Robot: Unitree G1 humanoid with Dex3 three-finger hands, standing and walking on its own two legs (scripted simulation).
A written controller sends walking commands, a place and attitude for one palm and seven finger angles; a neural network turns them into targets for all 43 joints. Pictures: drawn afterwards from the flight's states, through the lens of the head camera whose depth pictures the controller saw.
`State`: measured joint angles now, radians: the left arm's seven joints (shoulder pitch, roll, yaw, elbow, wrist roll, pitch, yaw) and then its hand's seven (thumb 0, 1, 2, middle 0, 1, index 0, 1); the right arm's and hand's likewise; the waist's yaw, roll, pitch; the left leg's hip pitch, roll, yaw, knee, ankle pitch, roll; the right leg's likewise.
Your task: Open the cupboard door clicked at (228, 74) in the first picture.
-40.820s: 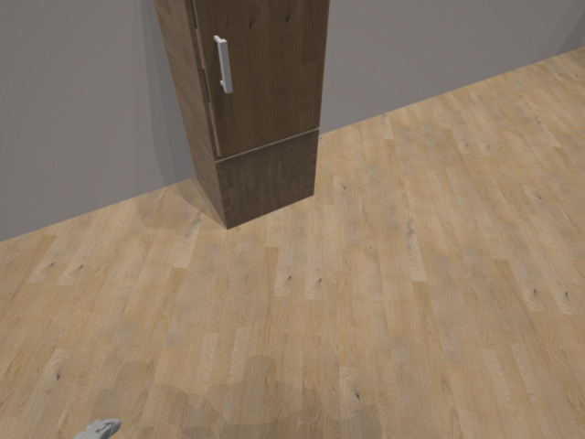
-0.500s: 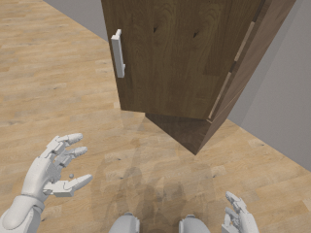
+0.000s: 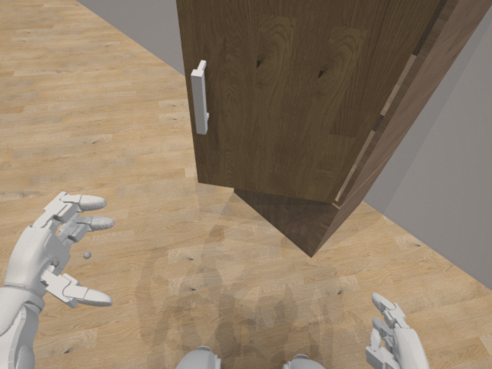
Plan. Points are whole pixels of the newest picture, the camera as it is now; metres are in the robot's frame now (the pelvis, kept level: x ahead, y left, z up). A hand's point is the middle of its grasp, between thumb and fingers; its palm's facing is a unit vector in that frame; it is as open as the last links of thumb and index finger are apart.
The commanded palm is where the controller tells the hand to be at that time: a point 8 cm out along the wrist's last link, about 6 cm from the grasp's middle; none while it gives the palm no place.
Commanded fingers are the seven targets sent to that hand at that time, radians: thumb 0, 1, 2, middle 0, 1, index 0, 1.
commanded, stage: raise the hand with hooked fingers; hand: left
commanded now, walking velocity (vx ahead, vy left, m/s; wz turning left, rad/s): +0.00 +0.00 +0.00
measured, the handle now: (202, 98) +0.63 +0.14 +0.06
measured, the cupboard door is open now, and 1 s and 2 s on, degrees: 36 36 36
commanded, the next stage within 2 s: move the hooked fingers beside the handle in 0.82 s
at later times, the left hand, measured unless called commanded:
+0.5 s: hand (96, 225) +0.30 +0.25 +0.07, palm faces -0.08 -1.00 -0.02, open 14.0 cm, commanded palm +0.27 +0.30 +0.08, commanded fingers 0.00 -0.50 0.30 -0.30 -1.20 -0.30 -1.20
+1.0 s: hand (90, 229) +0.29 +0.25 +0.07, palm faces -0.06 -1.00 -0.01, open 14.0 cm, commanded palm +0.28 +0.30 +0.08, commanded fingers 0.00 -0.50 0.30 -0.30 -1.20 -0.30 -1.20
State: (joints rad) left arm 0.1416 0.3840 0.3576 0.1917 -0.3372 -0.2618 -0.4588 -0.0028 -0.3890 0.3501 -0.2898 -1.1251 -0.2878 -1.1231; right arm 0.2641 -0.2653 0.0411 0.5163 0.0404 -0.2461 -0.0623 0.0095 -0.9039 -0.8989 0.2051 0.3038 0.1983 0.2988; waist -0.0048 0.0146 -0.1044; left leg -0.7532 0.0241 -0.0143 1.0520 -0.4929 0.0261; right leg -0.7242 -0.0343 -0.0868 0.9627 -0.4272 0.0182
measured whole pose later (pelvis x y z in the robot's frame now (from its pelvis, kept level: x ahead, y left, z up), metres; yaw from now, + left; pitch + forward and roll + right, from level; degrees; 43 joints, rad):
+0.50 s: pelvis +0.01 -0.02 +0.01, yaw -1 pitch +11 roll -2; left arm -0.04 0.44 0.44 0.44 -0.37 -0.24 -0.60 -0.01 -0.50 0.30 -0.30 -1.20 -0.29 -1.20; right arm 0.31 -0.30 0.03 0.53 0.04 -0.20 -0.07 0.01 -0.90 -0.90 0.21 0.30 0.20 0.30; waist -0.02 0.02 -0.09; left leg -0.71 0.04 0.00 0.98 -0.47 0.00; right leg -0.70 -0.01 -0.07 0.92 -0.41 0.00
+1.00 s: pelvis +0.00 -0.01 +0.01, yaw -1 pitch +11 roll -2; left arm -0.07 0.44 0.43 0.49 -0.37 -0.27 -0.60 -0.01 -0.50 0.30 -0.30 -1.20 -0.30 -1.20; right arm 0.29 -0.28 0.05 0.53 0.05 -0.20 -0.08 0.01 -0.90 -0.90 0.21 0.30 0.20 0.30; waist -0.01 0.02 -0.09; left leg -0.71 0.03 0.00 0.98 -0.46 0.01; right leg -0.70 -0.02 -0.07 0.92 -0.41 0.00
